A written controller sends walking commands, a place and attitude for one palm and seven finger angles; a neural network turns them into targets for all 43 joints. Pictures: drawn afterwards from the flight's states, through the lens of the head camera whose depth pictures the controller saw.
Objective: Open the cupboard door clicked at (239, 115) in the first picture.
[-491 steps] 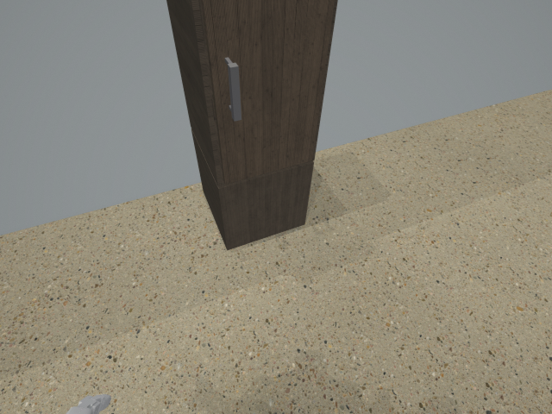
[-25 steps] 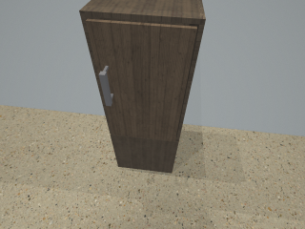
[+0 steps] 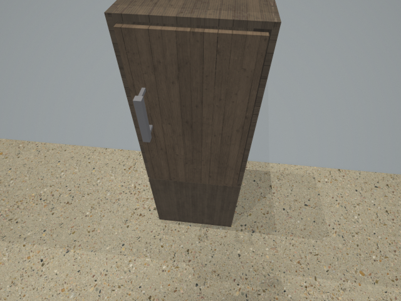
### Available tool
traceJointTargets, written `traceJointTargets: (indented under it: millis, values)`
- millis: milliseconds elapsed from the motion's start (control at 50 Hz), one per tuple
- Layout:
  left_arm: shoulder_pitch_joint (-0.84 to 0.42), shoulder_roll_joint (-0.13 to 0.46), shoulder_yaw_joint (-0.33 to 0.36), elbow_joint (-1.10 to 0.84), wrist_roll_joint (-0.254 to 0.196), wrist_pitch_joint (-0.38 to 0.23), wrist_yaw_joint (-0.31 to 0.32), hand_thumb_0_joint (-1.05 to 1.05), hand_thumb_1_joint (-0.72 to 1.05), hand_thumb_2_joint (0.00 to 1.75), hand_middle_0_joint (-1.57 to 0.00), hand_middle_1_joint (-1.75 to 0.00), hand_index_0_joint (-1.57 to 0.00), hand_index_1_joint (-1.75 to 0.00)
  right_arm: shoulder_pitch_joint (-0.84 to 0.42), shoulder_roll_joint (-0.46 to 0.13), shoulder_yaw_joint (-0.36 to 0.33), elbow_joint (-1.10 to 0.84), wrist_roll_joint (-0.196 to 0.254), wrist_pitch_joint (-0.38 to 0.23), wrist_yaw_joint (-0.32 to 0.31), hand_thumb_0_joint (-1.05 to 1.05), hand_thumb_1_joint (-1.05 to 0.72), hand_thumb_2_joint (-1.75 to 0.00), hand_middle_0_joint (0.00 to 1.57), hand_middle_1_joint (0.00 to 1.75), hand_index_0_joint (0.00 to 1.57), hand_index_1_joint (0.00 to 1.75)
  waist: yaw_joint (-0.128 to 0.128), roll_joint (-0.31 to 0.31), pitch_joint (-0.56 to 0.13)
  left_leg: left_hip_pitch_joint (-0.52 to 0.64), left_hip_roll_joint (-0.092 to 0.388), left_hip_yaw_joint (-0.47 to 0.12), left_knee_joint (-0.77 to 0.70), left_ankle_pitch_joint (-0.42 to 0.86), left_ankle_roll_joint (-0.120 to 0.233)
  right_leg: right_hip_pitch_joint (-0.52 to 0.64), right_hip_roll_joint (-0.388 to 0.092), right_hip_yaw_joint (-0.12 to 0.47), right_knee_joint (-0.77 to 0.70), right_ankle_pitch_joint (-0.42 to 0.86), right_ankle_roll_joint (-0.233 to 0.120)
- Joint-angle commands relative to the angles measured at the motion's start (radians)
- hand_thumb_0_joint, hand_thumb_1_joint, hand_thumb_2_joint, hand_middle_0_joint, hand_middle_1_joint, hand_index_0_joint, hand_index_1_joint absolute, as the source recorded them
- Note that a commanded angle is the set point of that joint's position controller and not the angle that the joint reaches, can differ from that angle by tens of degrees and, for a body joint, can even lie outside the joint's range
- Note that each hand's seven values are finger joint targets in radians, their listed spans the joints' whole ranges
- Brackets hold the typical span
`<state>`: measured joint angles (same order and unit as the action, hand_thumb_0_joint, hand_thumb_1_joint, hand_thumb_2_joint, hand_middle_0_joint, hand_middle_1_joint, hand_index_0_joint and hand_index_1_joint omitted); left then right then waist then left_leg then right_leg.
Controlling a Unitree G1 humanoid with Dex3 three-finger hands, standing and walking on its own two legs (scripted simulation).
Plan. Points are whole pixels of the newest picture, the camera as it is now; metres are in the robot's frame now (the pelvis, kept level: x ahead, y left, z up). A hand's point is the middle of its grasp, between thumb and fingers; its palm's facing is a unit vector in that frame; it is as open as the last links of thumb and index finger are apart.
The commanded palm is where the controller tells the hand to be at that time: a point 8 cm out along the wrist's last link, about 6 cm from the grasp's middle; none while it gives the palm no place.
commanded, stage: come to a stop and stand still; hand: left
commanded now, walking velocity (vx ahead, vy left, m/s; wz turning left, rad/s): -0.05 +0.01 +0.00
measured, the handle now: (145, 115) +0.58 +0.20 +0.02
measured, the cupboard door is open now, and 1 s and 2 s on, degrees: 0 0 0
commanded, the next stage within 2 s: look again from close up in 0.90 s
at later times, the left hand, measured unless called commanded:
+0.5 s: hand out of the picture +0.08 +0.19 -0.17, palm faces +0.04 -0.97 -0.26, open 7.4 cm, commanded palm none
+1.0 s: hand out of the picture +0.02 +0.18 -0.17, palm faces +0.01 -0.98 -0.21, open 7.4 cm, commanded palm none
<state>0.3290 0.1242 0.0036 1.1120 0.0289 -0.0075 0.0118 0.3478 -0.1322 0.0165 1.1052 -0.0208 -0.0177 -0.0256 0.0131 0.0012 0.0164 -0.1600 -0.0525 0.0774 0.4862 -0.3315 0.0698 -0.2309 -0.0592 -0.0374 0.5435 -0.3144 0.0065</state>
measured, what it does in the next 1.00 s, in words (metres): stands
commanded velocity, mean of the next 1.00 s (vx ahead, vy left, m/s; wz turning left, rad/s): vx -0.04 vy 0.01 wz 0.00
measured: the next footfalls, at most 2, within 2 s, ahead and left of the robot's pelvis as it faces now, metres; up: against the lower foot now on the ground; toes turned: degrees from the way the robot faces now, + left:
none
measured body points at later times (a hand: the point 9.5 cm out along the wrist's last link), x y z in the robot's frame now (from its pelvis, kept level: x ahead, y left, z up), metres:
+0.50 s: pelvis +0.02 -0.01 +0.00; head +0.05 -0.01 +0.44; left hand +0.07 +0.24 -0.15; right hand +0.08 -0.24 -0.16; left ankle -0.04 +0.07 -0.73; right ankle -0.01 -0.14 -0.73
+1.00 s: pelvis +0.00 -0.01 +0.00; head +0.02 +0.00 +0.45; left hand +0.02 +0.23 -0.15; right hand +0.01 -0.25 -0.15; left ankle -0.04 +0.07 -0.73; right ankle -0.01 -0.14 -0.73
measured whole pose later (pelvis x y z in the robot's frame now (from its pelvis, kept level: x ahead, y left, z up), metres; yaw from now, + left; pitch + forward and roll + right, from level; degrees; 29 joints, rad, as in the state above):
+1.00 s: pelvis +0.00 -0.01 +0.00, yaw +0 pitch -1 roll +0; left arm 0.24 0.21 0.00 1.07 0.01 0.00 0.02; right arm 0.26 -0.19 0.01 1.11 -0.01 -0.02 -0.03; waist 0.01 -0.01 0.05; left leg -0.13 -0.03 0.07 0.45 -0.31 0.05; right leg -0.18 -0.04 -0.05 0.47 -0.27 0.01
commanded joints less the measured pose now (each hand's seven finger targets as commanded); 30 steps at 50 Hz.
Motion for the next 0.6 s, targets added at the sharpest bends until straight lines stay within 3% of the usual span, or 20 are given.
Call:
traceJointTargets:
  millis: [0, 20, 40, 60, 80, 100, 120, 160, 200, 240, 300, 340, 400, 580]
  values:
    - [0.146, 0.125, 0.008, 0.035, -0.002, -0.042, 0.055, 0.0, 0.9, 0.9, -0.2, -0.3, -0.2, -0.3, -0.106, -0.151, -0.017, -0.097, 0.012, -0.017, 0.009, 0.0, -0.9, -0.9, 0.2, 0.3, 0.2, 0.3, 0.06, -0.131, 0.139, -0.232, 0.142, -0.097, 0.029, 0.16, -0.015, 0.031, -0.057, 0.066, -0.087, 0.291, -0.032]
    - [0.123, 0.148, 0.011, -0.017, -0.008, -0.047, 0.053, 0.0, 0.9, 0.9, -0.2, -0.3, -0.2, -0.3, -0.042, -0.087, -0.017, -0.136, 0.005, -0.018, 0.012, 0.0, -0.9, -0.9, 0.2, 0.3, 0.2, 0.3, 0.01, -0.174, 0.048, -0.194, 0.084, -0.088, 0.06, 0.02, -0.034, 0.06, -0.127, 0.174, -0.11, 0.293, -0.072]
    - [0.079, 0.139, 0.01, -0.033, -0.01, -0.052, 0.047, 0.0, 0.9, 0.9, -0.2, -0.3, -0.2, -0.3, -0.009, -0.064, -0.012, -0.126, 0.009, -0.02, 0.007, 0.0, -0.9, -0.9, 0.2, 0.3, 0.2, 0.3, -0.022, -0.109, 0.026, -0.129, 0.081, -0.092, 0.024, 0.039, -0.038, 0.037, -0.147, 0.177, -0.099, 0.345, -0.09]
    - [0.036, 0.152, 0.014, -0.041, -0.012, -0.053, 0.041, 0.0, 0.9, 0.9, -0.2, -0.3, -0.2, -0.3, 0.039, -0.073, -0.01, -0.099, 0.007, -0.024, 0.009, 0.0, -0.9, -0.9, 0.2, 0.3, 0.2, 0.3, -0.038, 0.0, 0.006, -0.094, 0.102, -0.108, 0.002, 0.166, -0.034, 0.037, -0.108, 0.106, -0.033, 0.379, -0.081]
    - [0.041, 0.126, 0.01, -0.044, -0.015, -0.052, 0.042, 0.0, 0.9, 0.9, -0.2, -0.3, -0.2, -0.3, 0.057, -0.084, -0.013, -0.084, 0.005, -0.032, 0.006, 0.0, -0.9, -0.9, 0.2, 0.3, 0.2, 0.3, -0.033, 0.097, -0.035, -0.045, 0.135, -0.129, 0.007, 0.426, -0.026, 0.047, -0.075, 0.069, 0.018, 0.419, -0.071]
    - [0.056, 0.123, 0.01, -0.047, -0.02, -0.052, 0.044, 0.0, 0.9, 0.9, -0.2, -0.3, -0.2, -0.3, 0.061, -0.095, -0.017, -0.079, 0.007, -0.037, -0.002, 0.0, -0.9, -0.9, 0.2, 0.3, 0.2, 0.3, -0.026, 0.147, -0.07, 0.005, 0.154, -0.132, 0.031, 0.684, -0.019, 0.066, -0.06, 0.053, 0.031, 0.454, -0.063]
    - [0.061, 0.128, 0.013, -0.047, -0.024, -0.048, 0.049, 0.0, 0.9, 0.9, -0.2, -0.3, -0.2, -0.3, 0.07, -0.114, -0.024, -0.082, 0.011, -0.036, -0.011, 0.0, -0.9, -0.9, 0.2, 0.3, 0.2, 0.3, -0.027, 0.143, -0.093, 0.056, 0.171, -0.136, 0.048, 0.873, -0.014, 0.072, -0.05, 0.031, 0.048, 0.448, -0.056]
    - [0.056, 0.136, 0.019, -0.062, -0.024, -0.038, 0.055, 0.0, 0.9, 0.9, -0.2, -0.3, -0.2, -0.3, 0.055, -0.136, -0.036, -0.099, 0.018, -0.027, -0.02, 0.0, -0.9, -0.9, 0.2, 0.3, 0.2, 0.3, -0.02, 0.096, -0.077, 0.085, 0.182, -0.127, 0.072, 0.998, -0.007, 0.05, -0.038, 0.013, 0.059, 0.43, -0.048]
    - [0.052, 0.136, 0.028, -0.077, -0.022, -0.026, 0.059, 0.0, 0.9, 0.9, -0.2, -0.3, -0.2, -0.3, 0.038, -0.141, -0.047, -0.116, 0.018, -0.014, -0.023, 0.0, -0.9, -0.9, 0.2, 0.3, 0.2, 0.3, -0.014, 0.021, -0.047, 0.06, 0.172, -0.111, 0.069, 0.9, -0.013, 0.048, -0.047, 0.024, 0.064, 0.484, -0.048]
    - [0.046, 0.139, 0.03, -0.087, -0.02, -0.017, 0.058, 0.0, 0.9, 0.9, -0.2, -0.3, -0.2, -0.3, 0.009, -0.133, -0.05, -0.129, 0.015, -0.002, -0.021, 0.0, -0.9, -0.9, 0.2, 0.3, 0.2, 0.3, -0.012, -0.041, -0.014, 0.01, 0.154, -0.098, 0.055, 0.67, -0.02, 0.053, -0.076, 0.055, 0.046, 0.557, -0.054]
    - [0.026, 0.149, 0.032, -0.112, -0.016, -0.011, 0.052, 0.0, 0.9, 0.9, -0.2, -0.3, -0.2, -0.3, -0.015, -0.118, -0.048, -0.138, 0.009, 0.006, -0.015, 0.0, -0.9, -0.9, 0.2, 0.3, 0.2, 0.3, -0.014, -0.069, 0.005, -0.026, 0.141, -0.09, 0.014, 0.451, -0.03, 0.043, -0.099, 0.083, 0.026, 0.552, -0.061]
    - [0.007, 0.149, 0.031, -0.132, -0.015, -0.006, 0.05, 0.0, 0.9, 0.9, -0.2, -0.3, -0.2, -0.3, -0.026, -0.116, -0.046, -0.138, 0.006, 0.003, -0.014, 0.0, -0.9, -0.9, 0.2, 0.3, 0.2, 0.3, -0.015, -0.048, 0.007, -0.02, 0.146, -0.103, -0.011, 0.461, -0.028, 0.036, -0.086, 0.084, 0.018, 0.5, -0.058]
    - [-0.003, 0.173, 0.038, -0.148, -0.016, -0.005, 0.05, 0.0, 0.9, 0.9, -0.2, -0.3, -0.2, -0.3, -0.035, -0.142, -0.05, -0.135, 0.005, -0.007, -0.014, 0.0, -0.9, -0.9, 0.2, 0.3, 0.2, 0.3, -0.008, 0.01, -0.078, 0.031, 0.151, -0.104, 0.008, 0.659, -0.019, 0.089, -0.066, 0.055, 0.058, 0.537, -0.046]
    - [-0.083, 0.198, 0.03, -0.161, -0.015, -0.004, 0.035, 0.0, 0.9, 0.9, -0.2, -0.3, -0.2, -0.3, -0.095, -0.165, -0.043, -0.114, 0.005, -0.011, -0.01, 0.0, -0.9, -0.9, 0.2, 0.3, 0.2, 0.3, -0.009, -0.01, 0.004, -0.012, 0.153, -0.12, -0.081, 0.364, -0.019, 0.071, -0.062, 0.075, -0.063, 0.345, -0.045]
